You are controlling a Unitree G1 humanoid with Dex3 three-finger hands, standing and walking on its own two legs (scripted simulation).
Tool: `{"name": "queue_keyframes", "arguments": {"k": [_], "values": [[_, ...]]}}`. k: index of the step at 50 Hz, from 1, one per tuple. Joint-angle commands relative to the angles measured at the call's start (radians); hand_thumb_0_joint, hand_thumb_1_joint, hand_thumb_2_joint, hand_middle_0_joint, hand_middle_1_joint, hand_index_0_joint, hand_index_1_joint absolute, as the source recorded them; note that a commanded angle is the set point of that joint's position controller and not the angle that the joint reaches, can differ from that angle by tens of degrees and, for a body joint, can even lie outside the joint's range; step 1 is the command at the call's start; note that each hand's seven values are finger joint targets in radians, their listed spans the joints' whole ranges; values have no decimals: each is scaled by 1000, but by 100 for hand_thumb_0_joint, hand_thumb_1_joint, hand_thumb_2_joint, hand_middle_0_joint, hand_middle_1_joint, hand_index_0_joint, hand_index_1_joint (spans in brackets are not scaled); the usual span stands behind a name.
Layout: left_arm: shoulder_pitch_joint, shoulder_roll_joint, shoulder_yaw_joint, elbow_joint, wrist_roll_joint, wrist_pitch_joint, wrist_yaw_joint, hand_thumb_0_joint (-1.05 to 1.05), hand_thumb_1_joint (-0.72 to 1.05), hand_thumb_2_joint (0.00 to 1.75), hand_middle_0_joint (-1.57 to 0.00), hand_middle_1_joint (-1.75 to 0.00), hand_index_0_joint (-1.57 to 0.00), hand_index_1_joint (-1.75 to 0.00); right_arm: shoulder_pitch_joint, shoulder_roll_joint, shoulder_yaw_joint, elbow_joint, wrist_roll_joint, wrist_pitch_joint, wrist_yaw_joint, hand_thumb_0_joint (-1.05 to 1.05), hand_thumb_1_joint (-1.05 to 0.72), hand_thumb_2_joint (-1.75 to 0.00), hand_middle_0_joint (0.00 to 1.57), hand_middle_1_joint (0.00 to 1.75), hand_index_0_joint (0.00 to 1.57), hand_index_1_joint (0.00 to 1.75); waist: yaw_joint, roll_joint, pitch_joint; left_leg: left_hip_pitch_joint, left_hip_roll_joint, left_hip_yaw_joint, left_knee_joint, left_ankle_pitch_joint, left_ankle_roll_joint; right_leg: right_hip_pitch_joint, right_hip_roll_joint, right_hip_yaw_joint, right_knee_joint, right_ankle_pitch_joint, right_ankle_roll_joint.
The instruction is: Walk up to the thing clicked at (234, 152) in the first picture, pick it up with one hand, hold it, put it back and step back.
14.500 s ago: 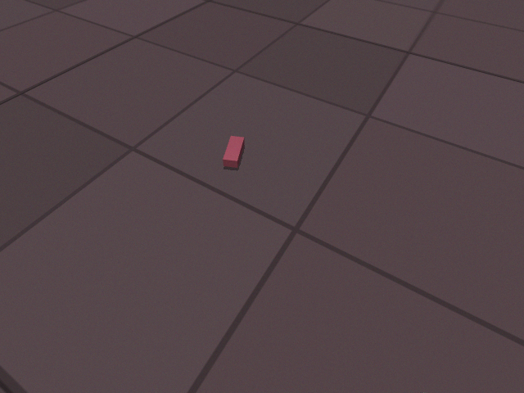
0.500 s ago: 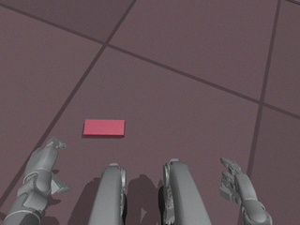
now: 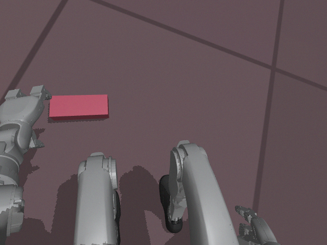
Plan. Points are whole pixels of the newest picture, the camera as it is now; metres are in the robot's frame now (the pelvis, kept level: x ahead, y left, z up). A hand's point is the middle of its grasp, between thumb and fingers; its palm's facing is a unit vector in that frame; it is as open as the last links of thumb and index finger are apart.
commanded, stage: rise first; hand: left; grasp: from above
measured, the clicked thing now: (80, 107) +0.54 +0.21 -0.38
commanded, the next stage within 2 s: none
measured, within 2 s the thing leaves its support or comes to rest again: neither
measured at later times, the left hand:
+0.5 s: hand (46, 112) +0.47 +0.27 -0.22, palm faces -0.47 +0.01 -0.88, open 14.2 cm
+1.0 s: hand (52, 108) +0.49 +0.27 -0.24, palm faces -0.47 +0.00 -0.88, open 14.1 cm
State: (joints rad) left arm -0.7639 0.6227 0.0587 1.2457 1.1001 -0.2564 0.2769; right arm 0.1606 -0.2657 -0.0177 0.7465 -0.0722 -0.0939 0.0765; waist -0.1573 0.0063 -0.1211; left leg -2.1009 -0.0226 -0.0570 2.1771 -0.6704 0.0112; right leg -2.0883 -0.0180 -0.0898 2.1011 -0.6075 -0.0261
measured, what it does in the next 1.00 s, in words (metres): lowers itself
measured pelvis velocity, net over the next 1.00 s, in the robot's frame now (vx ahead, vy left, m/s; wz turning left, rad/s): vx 0.01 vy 0.01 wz -0.07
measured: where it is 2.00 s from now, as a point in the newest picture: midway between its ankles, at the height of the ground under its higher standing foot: (142, 221)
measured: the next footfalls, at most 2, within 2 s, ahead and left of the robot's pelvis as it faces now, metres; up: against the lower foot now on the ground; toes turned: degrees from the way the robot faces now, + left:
none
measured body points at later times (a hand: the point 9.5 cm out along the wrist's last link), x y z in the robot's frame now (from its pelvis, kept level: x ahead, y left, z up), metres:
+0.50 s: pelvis +0.01 +0.01 -0.05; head +0.25 +0.06 +0.33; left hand +0.49 +0.27 -0.17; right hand +0.05 -0.27 -0.15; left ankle +0.09 +0.11 -0.37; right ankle +0.11 -0.11 -0.37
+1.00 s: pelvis +0.01 +0.01 -0.06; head +0.28 +0.07 +0.30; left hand +0.51 +0.26 -0.19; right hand +0.04 -0.27 -0.15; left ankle +0.09 +0.11 -0.37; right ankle +0.11 -0.11 -0.37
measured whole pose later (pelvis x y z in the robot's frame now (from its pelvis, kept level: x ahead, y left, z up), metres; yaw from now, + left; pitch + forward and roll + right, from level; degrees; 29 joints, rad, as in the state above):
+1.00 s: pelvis +0.01 +0.01 -0.06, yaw -4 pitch +36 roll -8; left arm -1.00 0.79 0.06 1.47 1.32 -0.28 0.41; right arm 0.16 -0.28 0.08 0.72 -0.15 -0.05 0.14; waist -0.27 -0.02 -0.03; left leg -2.29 -0.02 -0.09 2.38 -0.73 0.03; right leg -2.25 -0.01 -0.13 2.26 -0.64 -0.01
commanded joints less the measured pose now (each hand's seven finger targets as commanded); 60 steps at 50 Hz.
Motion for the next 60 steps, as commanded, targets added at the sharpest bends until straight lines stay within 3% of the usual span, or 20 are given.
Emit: {"name": "queue_keyframes", "arguments": {"k": [1,10,13,15,17,19,21,23,27,31,35,37,41,43,44,46,50,54,58,60], "values": [[-328,264,32,-67,44,-8,65,0,-51,100,-5,-101,-7,-99,140,-212,-67,-46,-6,0,2,0,-90,-90,20,30,20,30,-9,192,-605,405,-25,27,-250,32,24,277,27,-3,-214,2,-17],[-413,294,33,-33,145,-26,101,0,-53,101,-5,-98,-6,-97,193,-244,-61,-16,-35,33,27,0,-90,-90,20,30,20,30,-46,268,-640,474,-11,-23,-199,187,1,172,16,-31,-109,124,-19],[-417,261,9,41,167,-30,114,0,-54,101,-5,-97,-5,-97,188,-250,-54,-13,-42,38,35,0,-90,-90,20,30,20,30,-61,272,-597,458,-6,-41,-195,146,-2,116,11,-35,-92,89,-17],[-491,350,51,-22,190,-46,133,0,-53,101,-5,-97,-6,-97,204,-255,-52,-4,-50,43,35,0,-90,-90,20,30,20,30,-60,286,-636,454,-10,-29,-168,160,4,139,17,-36,-83,111,-17],[-498,360,61,-23,206,-52,150,0,-52,99,-5,-98,-6,-97,204,-251,-50,-11,-56,46,40,0,-90,-90,20,30,20,30,-58,292,-646,426,-15,-13,-153,152,8,161,21,-35,-80,109,-18],[-465,317,33,47,218,-47,156,0,-53,100,-5,-98,-6,-97,208,-246,-38,-8,-60,48,43,0,-90,-90,20,30,20,30,-71,263,-614,406,-17,-13,-145,133,12,144,23,-38,-81,95,-17],[-478,309,20,91,222,-43,160,0,-53,100,-5,-99,-6,-98,198,-252,-29,-13,-64,46,44,0,-90,-90,20,30,20,30,-87,256,-590,377,-17,-8,-132,107,20,133,23,-38,-82,83,-14],[-531,377,55,47,219,-45,175,0,-54,101,-5,-99,-6,-98,213,-258,-29,-3,-68,44,40,0,-90,-90,20,30,20,30,-79,269,-621,382,-15,-6,-121,123,21,148,23,-36,-72,99,-12],[-493,362,52,84,223,-32,178,0,-53,100,-5,-101,-7,-100,244,-256,-17,3,-78,42,44,0,-91,-91,20,30,20,30,-94,246,-644,374,-17,11,-80,199,27,210,27,-38,-68,173,-6],[-529,382,47,82,206,-28,173,0,-53,99,-5,-102,-7,-100,227,-254,-10,-7,-76,41,42,0,-91,-91,20,30,20,30,-97,227,-621,312,-19,20,-69,148,39,230,34,-35,-84,146,-4],[-483,375,49,113,205,-21,171,0,-53,99,-5,-102,-7,-100,232,-257,0,-10,-83,42,45,0,-90,-90,20,30,20,30,-98,247,-631,331,-17,12,-63,182,32,225,35,-38,-65,169,-6],[-547,409,61,41,202,-31,173,0,-53,100,-5,-101,-7,-100,247,-263,-3,-1,-81,45,44,0,-90,-90,20,30,20,30,-104,281,-653,353,-14,2,-62,212,26,213,38,-45,-44,195,-11],[-488,380,42,106,205,-18,168,0,-52,98,-5,-103,-7,-100,235,-261,10,-15,-81,46,50,0,-91,-90,20,30,20,30,-109,272,-613,331,-15,10,-50,207,31,225,40,-43,-54,197,-8],[-548,430,66,33,205,-26,172,0,-53,99,-5,-102,-7,-100,257,-268,7,-4,-83,49,49,0,-90,-90,20,30,20,30,-110,289,-656,330,-14,14,-40,230,32,254,43,-43,-47,227,-7],[-479,397,52,103,203,-15,170,0,-53,99,-5,-102,-7,-100,247,-270,10,-16,-81,49,51,0,-91,-91,20,30,20,30,-101,287,-635,343,-13,7,-50,227,25,227,41,-46,-41,209,-10],[-508,372,28,111,198,-13,167,0,-53,99,-5,-102,-7,-100,231,-272,12,-22,-78,46,52,0,-91,-90,20,30,20,30,-119,292,-590,326,-9,0,-52,185,27,183,44,-53,-43,175,-13],[-552,425,55,61,198,-19,173,0,-53,99,-5,-102,-7,-100,244,-278,13,-21,-77,44,51,0,-90,-90,20,30,20,30,-119,298,-599,323,-7,-5,-49,174,26,185,43,-56,-34,171,-13],[-535,382,28,83,203,-14,168,0,-53,100,-6,-102,-7,-101,250,-276,18,-21,-74,43,51,0,-91,-91,20,30,20,30,-135,315,-593,345,-5,-10,-48,199,20,167,47,-62,-30,190,-14],[-588,424,45,46,195,-12,171,0,-53,100,-6,-101,-7,-100,247,-289,18,-26,-73,42,52,0,-90,-90,20,30,20,30,-139,347,-592,350,0,-21,-49,194,16,141,41,-64,-15,182,-15],[-557,387,23,97,200,-7,166,0,-53,100,-6,-101,-7,-100,245,-285,25,-30,-72,38,55,0,-90,-90,20,30,20,30,-147,330,-565,327,-2,-24,-54,175,15,135,41,-68,-15,168,-15]]}}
